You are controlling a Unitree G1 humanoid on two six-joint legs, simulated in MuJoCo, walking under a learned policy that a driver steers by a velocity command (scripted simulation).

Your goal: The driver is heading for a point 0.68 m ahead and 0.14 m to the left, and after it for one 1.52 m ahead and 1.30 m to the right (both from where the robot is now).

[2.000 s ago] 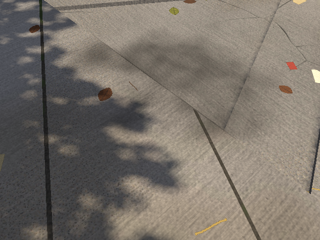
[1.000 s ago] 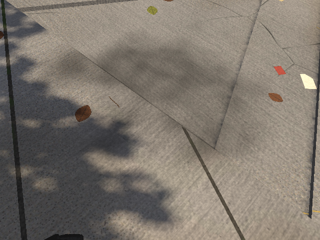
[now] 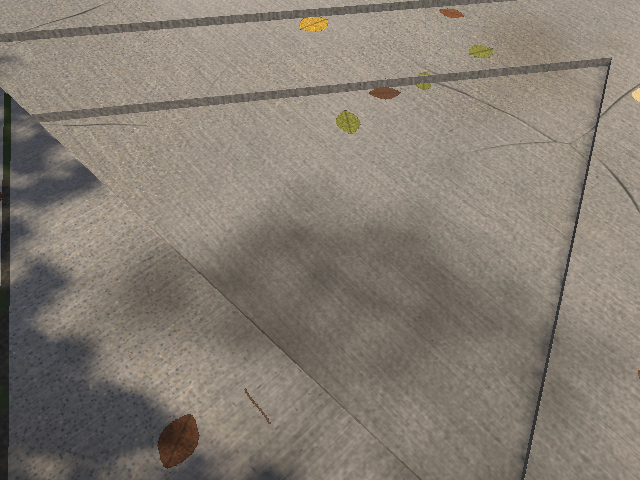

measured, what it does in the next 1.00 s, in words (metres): walks ahead, turning left: right foot, then left foot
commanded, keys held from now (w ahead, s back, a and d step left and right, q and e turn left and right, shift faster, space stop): w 0.18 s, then w+q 0.72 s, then w+e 0.10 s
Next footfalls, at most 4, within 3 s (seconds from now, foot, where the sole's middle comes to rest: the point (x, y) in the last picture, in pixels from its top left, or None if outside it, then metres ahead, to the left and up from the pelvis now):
0.16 right None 0.25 -0.12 -0.78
0.72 left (280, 474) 0.51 0.07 -0.78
1.14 right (307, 366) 0.76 0.01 -0.78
1.62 left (196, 305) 0.94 0.28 -0.78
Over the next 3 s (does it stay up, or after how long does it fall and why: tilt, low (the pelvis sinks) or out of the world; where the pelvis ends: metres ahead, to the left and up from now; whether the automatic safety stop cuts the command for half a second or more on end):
stays up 1.58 0.00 -0.17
